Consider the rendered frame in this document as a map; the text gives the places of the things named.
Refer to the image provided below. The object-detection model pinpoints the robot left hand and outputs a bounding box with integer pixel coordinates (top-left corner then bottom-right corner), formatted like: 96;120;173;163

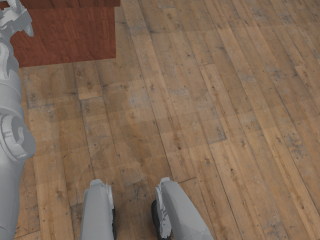
0;0;34;42

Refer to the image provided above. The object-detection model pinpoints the cabinet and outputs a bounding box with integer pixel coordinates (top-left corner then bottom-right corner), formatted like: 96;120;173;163
2;7;116;68

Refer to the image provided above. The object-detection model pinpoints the robot left forearm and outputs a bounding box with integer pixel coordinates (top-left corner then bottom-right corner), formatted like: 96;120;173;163
0;33;24;122

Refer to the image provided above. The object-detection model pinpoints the robot left thigh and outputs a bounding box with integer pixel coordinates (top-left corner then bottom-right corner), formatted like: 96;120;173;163
79;183;114;240

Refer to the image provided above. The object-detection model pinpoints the left robot upper arm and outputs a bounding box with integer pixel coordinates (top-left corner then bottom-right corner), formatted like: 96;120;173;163
0;113;36;240

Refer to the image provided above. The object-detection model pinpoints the robot thigh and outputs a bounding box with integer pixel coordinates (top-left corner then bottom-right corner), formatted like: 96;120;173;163
154;180;214;240
79;183;114;240

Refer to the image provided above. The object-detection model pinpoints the robot right thigh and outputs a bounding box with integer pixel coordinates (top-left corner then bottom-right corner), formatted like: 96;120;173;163
154;180;214;240

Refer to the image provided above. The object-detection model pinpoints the drawer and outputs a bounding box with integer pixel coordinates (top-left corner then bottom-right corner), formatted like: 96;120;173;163
0;0;121;10

